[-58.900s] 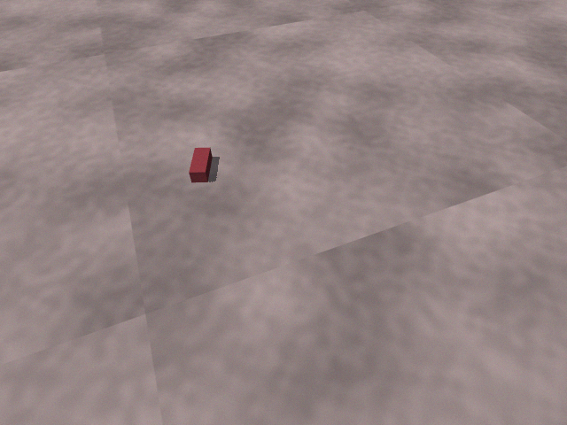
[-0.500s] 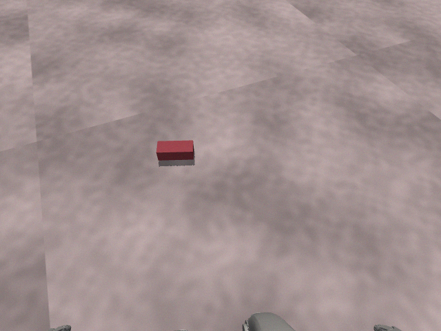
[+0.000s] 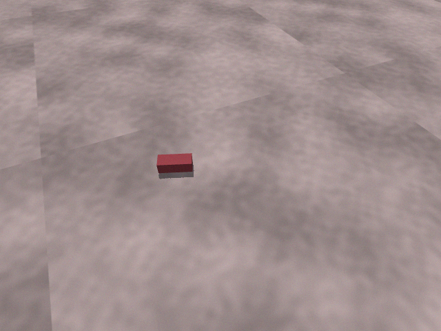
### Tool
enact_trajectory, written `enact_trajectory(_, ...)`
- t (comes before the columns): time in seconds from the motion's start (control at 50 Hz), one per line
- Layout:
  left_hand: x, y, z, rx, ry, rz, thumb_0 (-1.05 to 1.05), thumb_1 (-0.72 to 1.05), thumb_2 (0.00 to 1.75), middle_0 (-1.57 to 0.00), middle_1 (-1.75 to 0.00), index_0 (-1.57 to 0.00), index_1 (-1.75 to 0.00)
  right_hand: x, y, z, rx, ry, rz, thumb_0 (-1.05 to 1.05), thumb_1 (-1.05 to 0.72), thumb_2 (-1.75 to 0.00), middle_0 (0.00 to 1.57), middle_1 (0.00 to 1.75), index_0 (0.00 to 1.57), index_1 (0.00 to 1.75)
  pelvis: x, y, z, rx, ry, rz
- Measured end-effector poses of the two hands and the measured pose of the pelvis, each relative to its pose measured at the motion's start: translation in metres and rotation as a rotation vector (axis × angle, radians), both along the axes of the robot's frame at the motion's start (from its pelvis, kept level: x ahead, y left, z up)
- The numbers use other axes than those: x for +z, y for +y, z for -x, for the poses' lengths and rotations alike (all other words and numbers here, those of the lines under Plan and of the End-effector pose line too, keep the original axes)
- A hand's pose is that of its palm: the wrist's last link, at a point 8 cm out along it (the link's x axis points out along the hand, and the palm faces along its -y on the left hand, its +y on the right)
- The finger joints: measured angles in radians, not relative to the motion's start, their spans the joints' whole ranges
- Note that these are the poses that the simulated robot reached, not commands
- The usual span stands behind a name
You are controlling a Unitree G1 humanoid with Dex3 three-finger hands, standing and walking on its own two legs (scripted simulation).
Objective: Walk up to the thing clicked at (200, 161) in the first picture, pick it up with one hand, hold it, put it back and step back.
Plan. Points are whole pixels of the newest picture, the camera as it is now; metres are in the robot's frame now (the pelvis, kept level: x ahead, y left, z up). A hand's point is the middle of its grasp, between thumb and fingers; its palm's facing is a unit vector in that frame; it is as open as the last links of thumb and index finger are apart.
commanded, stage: step back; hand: left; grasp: from above
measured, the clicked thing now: (175, 163) +1.13 +0.25 -0.73
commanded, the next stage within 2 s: stand in 0.60 s
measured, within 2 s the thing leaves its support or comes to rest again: neither
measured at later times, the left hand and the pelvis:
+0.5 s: hand out of the picture +0.14 +0.26 -0.16, palm faces +0.02 -0.94 -0.35, open 7.4 cm; pelvis +0.06 +0.00 +0.00, yaw +1 degrees
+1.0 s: hand out of the picture +0.15 +0.25 -0.14, palm faces -0.03 -0.94 -0.34, open 7.4 cm; pelvis +0.06 +0.00 +0.02, yaw +0 degrees
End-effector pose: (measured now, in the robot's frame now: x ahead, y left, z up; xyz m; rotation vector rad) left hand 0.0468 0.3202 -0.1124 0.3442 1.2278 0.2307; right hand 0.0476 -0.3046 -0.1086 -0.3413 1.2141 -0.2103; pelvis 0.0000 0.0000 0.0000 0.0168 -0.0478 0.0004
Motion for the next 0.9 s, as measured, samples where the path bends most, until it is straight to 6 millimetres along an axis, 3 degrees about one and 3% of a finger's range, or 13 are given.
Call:
enact_trajectory(0.14, 0.006, -0.012, -0.037, -0.035, -0.056, -0.021, 0.01, 0.9, 0.9, -0.2, -0.3, -0.21, -0.3, -0.008, -0.016, -0.004, -0.034, 0.009, -0.007, 0.01, -0.9, -0.9, 0.2, 0.3, 0.2, 0.3, -0.003, -0.013, -0.01, -0.003, -0.001, 0.024)
enact_trajectory(0.28, 0.012, -0.023, -0.054, -0.007, -0.095, -0.011, 0.0, 0.9, 0.9, -0.21, -0.3, -0.21, -0.3, -0.009, -0.019, -0.036, -0.003, 0.027, -0.001, 0.01, -0.9, -0.9, 0.2, 0.3, 0.2, 0.3, 0.0, -0.014, -0.031, 0.016, 0.006, 0.02)
enact_trajectory(0.46, -0.007, -0.012, -0.079, 0.014, -0.054, 0.025, 0.0, 0.9, 0.9, -0.21, -0.3, -0.21, -0.3, -0.005, 0.003, -0.086, 0.026, -0.012, 0.01, 0.01, -0.91, -0.9, 0.2, 0.3, 0.2, 0.3, -0.004, 0.001, -0.053, 0.016, 0.009, 0.012)
enact_trajectory(0.66, 0.0, -0.015, -0.096, -0.002, -0.047, 0.036, 0.0, 0.9, 0.9, -0.2, -0.3, -0.21, -0.3, 0.007, 0.022, -0.137, 0.047, -0.098, -0.032, 0.01, -0.9, -0.9, 0.2, 0.3, 0.2, 0.3, 0.007, 0.003, -0.064, 0.006, 0.016, 0.025)
enact_trajectory(0.78, 0.007, -0.02, -0.099, -0.014, -0.039, 0.042, 0.0, 0.9, 0.9, -0.2, -0.3, -0.21, -0.3, 0.011, 0.023, -0.142, 0.041, -0.116, -0.048, 0.01, -0.9, -0.9, 0.2, 0.3, 0.2, 0.3, 0.012, 0.004, -0.065, 0.003, 0.007, 0.02)
enact_trajectory(0.9, 0.01, -0.022, -0.097, -0.022, -0.035, 0.041, 0.0, 0.9, 0.9, -0.2, -0.3, -0.21, -0.3, 0.01, 0.018, -0.126, 0.017, -0.085, -0.048, 0.01, -0.9, -0.9, 0.2, 0.3, 0.2, 0.3, 0.015, 0.002, -0.062, 0.001, 0.001, 0.018)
